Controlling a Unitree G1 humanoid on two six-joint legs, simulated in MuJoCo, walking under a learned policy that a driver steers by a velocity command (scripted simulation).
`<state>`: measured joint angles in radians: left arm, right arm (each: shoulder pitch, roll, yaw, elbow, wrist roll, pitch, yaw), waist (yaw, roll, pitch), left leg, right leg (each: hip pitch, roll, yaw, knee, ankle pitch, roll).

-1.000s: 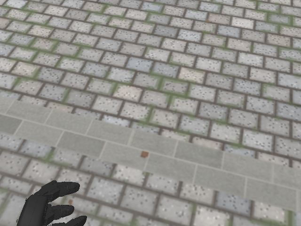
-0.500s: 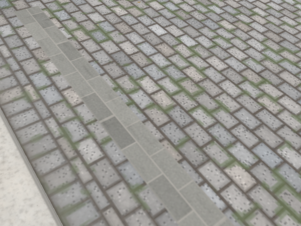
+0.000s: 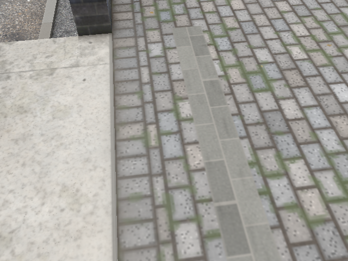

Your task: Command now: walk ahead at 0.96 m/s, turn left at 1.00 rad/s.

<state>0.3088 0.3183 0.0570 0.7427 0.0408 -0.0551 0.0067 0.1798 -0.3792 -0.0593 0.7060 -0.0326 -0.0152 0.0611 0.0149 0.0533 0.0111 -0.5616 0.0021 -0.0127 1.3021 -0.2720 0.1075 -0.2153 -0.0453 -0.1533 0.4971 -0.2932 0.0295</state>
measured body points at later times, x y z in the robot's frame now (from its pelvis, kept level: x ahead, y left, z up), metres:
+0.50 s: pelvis +0.41 +0.09 +0.00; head +0.46 +0.12 +0.44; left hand +0.48 +0.40 -0.09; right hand +0.56 -0.15 -0.13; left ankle +0.39 +0.09 -0.73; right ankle +0.56 -0.04 -0.65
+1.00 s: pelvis +0.63 +0.16 +0.00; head +0.67 +0.18 +0.45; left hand +0.54 +0.41 -0.12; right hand +0.88 +0.02 -0.13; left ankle +0.56 +0.28 -0.68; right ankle +0.75 +0.15 -0.73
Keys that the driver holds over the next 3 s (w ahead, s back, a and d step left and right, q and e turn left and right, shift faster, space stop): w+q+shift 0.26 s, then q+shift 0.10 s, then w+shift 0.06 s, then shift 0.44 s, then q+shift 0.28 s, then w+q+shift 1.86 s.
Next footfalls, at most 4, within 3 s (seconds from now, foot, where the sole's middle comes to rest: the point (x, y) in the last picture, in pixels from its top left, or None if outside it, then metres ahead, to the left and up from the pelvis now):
0.28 left None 0.42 0.10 -0.77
0.70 right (146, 191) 0.78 0.17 -0.77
1.18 left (119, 235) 0.59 0.27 -0.77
1.62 right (112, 172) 0.88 0.33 -0.77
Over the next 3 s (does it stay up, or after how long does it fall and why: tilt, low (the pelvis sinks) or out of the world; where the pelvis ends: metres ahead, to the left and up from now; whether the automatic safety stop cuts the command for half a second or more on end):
stays up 0.58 1.22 -0.04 its command is cut before an obstacle after 2.4 s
